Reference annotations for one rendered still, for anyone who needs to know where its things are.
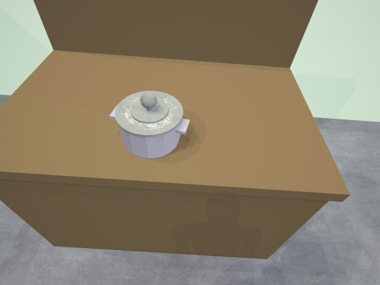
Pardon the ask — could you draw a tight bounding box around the pot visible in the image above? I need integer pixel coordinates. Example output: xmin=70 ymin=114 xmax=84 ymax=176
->
xmin=109 ymin=106 xmax=190 ymax=159

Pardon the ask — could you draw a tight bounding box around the knob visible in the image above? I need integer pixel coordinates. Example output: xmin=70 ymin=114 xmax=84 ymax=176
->
xmin=140 ymin=92 xmax=157 ymax=109

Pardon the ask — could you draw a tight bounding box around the table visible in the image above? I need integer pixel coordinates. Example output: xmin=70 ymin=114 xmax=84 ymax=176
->
xmin=0 ymin=0 xmax=350 ymax=259

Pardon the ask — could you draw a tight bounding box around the lid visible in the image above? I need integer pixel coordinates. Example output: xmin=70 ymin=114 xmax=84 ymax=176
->
xmin=115 ymin=91 xmax=183 ymax=137

